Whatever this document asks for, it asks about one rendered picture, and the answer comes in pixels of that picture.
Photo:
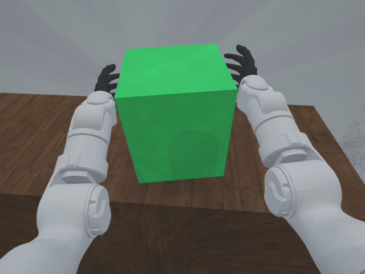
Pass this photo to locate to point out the robot left upper arm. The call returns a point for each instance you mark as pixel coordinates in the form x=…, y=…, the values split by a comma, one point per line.
x=70, y=216

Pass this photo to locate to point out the robot right forearm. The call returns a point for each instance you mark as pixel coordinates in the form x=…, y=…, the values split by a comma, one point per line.
x=280, y=140

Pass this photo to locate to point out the left robot hand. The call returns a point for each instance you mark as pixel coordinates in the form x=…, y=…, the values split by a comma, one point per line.
x=104, y=80

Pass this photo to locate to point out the robot right upper arm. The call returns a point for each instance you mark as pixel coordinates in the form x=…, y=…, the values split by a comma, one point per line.
x=307, y=194

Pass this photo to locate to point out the robot left forearm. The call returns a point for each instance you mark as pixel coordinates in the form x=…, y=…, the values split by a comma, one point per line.
x=88, y=139

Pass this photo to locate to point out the carton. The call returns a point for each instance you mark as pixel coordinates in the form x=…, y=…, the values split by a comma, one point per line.
x=176, y=106

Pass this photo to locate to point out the right robot hand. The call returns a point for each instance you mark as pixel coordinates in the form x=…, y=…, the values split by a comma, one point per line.
x=247, y=64

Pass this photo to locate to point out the pedestal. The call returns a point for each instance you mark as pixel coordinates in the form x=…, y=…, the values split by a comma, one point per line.
x=214, y=225

